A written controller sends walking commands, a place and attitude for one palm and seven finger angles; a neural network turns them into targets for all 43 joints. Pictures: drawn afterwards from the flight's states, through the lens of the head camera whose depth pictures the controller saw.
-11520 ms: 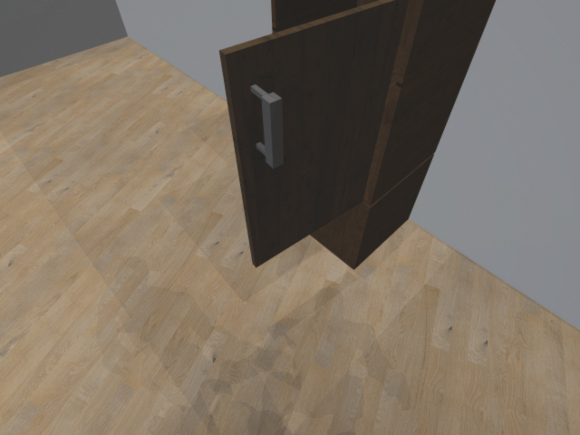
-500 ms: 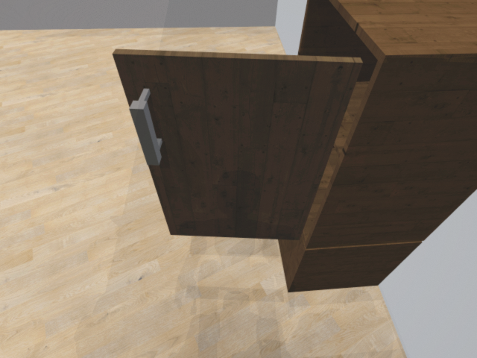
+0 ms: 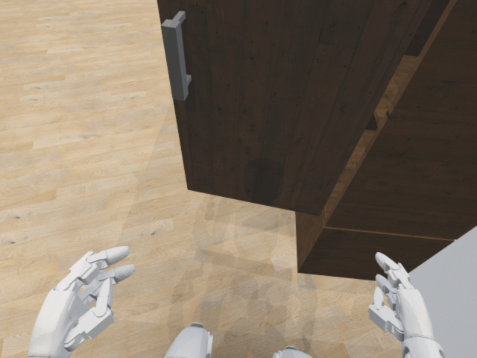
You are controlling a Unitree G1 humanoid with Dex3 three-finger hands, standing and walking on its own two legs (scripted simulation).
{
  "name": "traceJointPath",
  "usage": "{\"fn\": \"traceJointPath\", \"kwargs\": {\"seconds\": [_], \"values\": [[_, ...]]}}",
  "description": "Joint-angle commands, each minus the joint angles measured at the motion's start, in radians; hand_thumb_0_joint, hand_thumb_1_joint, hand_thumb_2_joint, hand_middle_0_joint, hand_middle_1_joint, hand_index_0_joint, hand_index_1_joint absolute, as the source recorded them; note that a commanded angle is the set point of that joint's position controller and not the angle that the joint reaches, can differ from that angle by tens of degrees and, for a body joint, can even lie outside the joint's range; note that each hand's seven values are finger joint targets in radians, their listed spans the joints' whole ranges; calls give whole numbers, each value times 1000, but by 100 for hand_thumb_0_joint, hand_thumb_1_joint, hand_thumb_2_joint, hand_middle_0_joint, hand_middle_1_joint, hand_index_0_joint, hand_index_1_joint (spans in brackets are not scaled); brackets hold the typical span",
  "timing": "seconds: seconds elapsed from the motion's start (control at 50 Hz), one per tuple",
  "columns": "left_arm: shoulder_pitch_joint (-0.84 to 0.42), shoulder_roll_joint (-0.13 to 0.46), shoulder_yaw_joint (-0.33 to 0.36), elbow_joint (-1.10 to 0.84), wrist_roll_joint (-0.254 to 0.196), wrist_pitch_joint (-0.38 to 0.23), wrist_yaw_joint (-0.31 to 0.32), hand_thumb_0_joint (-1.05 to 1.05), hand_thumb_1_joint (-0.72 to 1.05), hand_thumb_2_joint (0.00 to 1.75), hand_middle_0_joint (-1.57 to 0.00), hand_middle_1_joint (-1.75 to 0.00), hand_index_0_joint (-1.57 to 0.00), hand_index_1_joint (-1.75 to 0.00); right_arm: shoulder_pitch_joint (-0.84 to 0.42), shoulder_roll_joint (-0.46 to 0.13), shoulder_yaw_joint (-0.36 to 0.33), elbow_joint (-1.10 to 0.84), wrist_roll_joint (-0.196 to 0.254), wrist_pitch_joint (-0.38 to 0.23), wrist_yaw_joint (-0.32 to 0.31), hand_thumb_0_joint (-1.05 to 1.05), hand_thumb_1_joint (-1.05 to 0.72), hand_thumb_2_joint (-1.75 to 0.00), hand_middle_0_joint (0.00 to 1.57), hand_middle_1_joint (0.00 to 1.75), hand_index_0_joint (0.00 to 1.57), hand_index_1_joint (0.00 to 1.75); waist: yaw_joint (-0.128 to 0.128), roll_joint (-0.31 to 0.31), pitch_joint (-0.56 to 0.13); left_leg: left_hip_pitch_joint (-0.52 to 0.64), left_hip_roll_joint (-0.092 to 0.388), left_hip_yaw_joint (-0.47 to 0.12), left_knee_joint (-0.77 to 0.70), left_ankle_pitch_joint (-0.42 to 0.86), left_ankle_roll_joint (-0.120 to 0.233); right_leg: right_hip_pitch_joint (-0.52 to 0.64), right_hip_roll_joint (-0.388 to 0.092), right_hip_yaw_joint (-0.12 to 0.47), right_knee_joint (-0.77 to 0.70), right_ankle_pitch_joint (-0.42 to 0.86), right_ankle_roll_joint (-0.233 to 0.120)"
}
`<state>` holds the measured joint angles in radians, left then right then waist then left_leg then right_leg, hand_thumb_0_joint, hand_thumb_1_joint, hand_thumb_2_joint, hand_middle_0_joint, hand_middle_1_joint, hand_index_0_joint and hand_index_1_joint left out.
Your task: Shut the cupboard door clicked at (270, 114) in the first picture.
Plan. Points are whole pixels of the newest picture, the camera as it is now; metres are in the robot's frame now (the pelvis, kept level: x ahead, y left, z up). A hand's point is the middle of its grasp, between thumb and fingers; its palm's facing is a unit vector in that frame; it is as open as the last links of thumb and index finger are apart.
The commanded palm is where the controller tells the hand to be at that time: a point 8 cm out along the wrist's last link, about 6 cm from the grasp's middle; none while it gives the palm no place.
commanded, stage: raise the hand and make a fist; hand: left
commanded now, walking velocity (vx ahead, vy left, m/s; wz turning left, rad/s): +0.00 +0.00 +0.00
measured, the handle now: (180, 57) +0.56 +0.19 +0.19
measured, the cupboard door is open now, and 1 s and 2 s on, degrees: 83 83 83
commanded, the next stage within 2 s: bring the fist close to the handle in 1.44 s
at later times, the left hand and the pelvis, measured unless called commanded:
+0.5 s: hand (102, 242) +0.23 +0.21 +0.12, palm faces -0.02 -1.00 -0.06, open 3.6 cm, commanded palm +0.21 +0.26 +0.13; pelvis +0.02 +0.02 +0.03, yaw -1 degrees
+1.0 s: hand (85, 207) +0.25 +0.22 +0.18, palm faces -0.05 -1.00 -0.07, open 3.1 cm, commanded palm +0.22 +0.27 +0.19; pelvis +0.02 +0.03 +0.06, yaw +0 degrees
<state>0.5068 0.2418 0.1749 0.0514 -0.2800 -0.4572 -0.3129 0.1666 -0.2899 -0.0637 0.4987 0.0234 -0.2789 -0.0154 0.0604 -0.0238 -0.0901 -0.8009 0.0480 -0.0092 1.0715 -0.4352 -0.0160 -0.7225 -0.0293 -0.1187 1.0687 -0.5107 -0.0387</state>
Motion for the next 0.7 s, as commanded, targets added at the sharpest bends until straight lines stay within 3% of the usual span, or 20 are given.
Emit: {"fn": "traceJointPath", "kwargs": {"seconds": [0.0, 0.04, 0.08, 0.14, 0.16, 0.2, 0.26, 0.3, 0.32, 0.38, 0.42, 0.48, 0.54, 0.56, 0.6, 0.66, 0.68], "values": [[-354, 74, -60, -501, -54, -183, -13, 0, 90, 90, -64, -78, -64, -78, 21, -79, 8, -84, 11, -80, -43, 0, -90, -90, 20, 30, 20, 30, -131, 105, -151, 153, -36, -17, -82, 3, 53, -26, 39, 195, -273, -69, 11], [-356, 88, -89, -411, -48, -124, -49, 0, 90, 90, -68, -82, -68, -82, 30, -92, 15, -71, 22, -84, -58, 0, -90, -90, 20, 30, 20, 30, -152, 76, -78, 116, -30, -26, -87, -37, 54, -29, 39, 204, -311, -114, 20], [-314, 128, -63, -273, -37, -9, -88, 0, 90, 90, -71, -86, -71, -86, 33, -98, 22, -72, 36, -68, -70, 0, -90, -90, 20, 30, 20, 30, -136, 31, -22, 76, -32, -21, -105, -47, 54, -3, 30, 226, -362, -163, 30], [-207, 185, 24, -209, -22, 195, -100, 0, 90, 90, -77, -92, -77, -92, 9, -90, 23, -129, 44, -31, -74, 0, -90, -90, 20, 30, 20, 30, -57, -17, -76, 94, -44, -13, -173, -6, 54, 116, 0, 234, -397, -143, 39], [-161, 220, 89, -196, -31, 251, -86, 0, 90, 90, -79, -94, -79, -94, -13, -78, 23, -143, 45, -21, -71, 0, -90, -90, 20, 30, 20, 30, -17, 12, -104, 111, -50, -16, -191, 23, 50, 174, -2, 232, -390, -105, 35], [-129, 208, 153, -301, -76, 299, -39, 0, 90, 90, -82, -98, -82, -98, -28, -46, 32, -176, 39, 0, -64, 0, -90, -90, 20, 30, 20, 30, 16, -7, -163, 152, -55, -10, -219, 90, 41, 259, -8, 207, -379, -7, 40], [-106, 206, 243, -411, -116, 253, 65, 0, 90, 90, -88, -104, -88, -104, -24, -22, 35, -166, 23, 3, -60, 0, -90, -90, 20, 30, 20, 30, 35, -39, -199, 193, -49, -17, -242, 197, 29, 334, 5, 165, -342, 210, 44], [-91, 169, 209, -445, -96, 186, 91, 0, 90, 90, -92, -108, -92, -108, 11, -21, 31, -147, 19, -9, -48, 0, -90, -90, 20, 30, 20, 30, 21, -7, -200, 240, -45, -16, -273, 269, 27, 319, 21, 122, -301, 371, 40], [-94, 141, 159, -461, -78, 152, 87, 0, 90, 90, -93, -110, -93, -110, 22, -27, 32, -139, 15, -17, -42, 0, -90, -90, 20, 30, 20, 30, 7, 24, -181, 265, -46, -14, -285, 292, 30, 288, 30, 97, -288, 409, 37], [-134, 105, 45, -437, -47, 110, 38, 0, 90, 90, -99, -116, -99, -116, 52, -56, 30, -113, 14, -40, -36, 0, -90, -90, 20, 30, 20, 30, -52, 34, -130, 295, -44, -15, -287, 285, 40, 221, 41, 81, -298, 394, 38], [-152, 95, 1, -402, -49, 119, -12, 0, 90, 90, -102, -120, -102, -120, 64, -75, 29, -103, 23, -57, -41, 0, -90, -90, 20, 30, 20, 30, -73, 31, -97, 298, -42, -20, -296, 224, 43, 195, 42, 87, -331, 312, 38], [-192, 139, 26, -413, -62, 161, -52, 0, 90, 90, -108, -126, -108, -126, 57, -92, 28, -104, 35, -70, -54, 0, -90, -90, 20, 30, 20, 30, -65, 30, -114, 318, -43, -29, -321, 170, 46, 219, 38, 94, -368, 226, 33], [-220, 197, 107, -517, -63, 175, -16, 0, 90, 90, -113, -132, -113, -132, 43, -85, 33, -112, 33, -79, -59, 0, -90, -90, 20, 30, 20, 30, -28, 92, -205, 401, -40, -41, -367, 217, 43, 281, 43, 60, -352, 276, 22], [-221, 231, 148, -530, -57, 181, 12, 0, 90, 90, -115, -134, -115, -134, 37, -79, 37, -107, 29, -76, -58, 0, -90, -90, 20, 30, 20, 30, -13, 114, -195, 410, -39, -47, -379, 231, 40, 294, 50, 52, -349, 290, 17], [-216, 188, 139, -547, -65, 188, 46, 0, 90, 90, -119, -138, -119, -138, 31, -64, 45, -112, 30, -68, -52, 0, -90, -90, 20, 30, 20, 30, -12, 95, -179, 427, -36, -44, -404, 259, 34, 315, 53, 35, -354, 327, 18], [-222, 177, 133, -527, -64, 219, 62, 0, 90, 90, -124, -144, -124, -144, 25, -64, 53, -105, 30, -55, -43, 0, -90, -90, 20, 30, 20, 30, -7, 137, -130, 442, -35, -39, -430, 290, 28, 338, 59, 30, -378, 361, 13], [-228, 145, 93, -515, -59, 238, 53, 0, 90, 90, -126, -146, -126, -146, 25, -64, 58, -107, 35, -52, -39, 0, -90, -90, 20, 30, 20, 30, -25, 123, -105, 449, -31, -37, -441, 282, 27, 328, 57, 24, -389, 360, 18]]}}
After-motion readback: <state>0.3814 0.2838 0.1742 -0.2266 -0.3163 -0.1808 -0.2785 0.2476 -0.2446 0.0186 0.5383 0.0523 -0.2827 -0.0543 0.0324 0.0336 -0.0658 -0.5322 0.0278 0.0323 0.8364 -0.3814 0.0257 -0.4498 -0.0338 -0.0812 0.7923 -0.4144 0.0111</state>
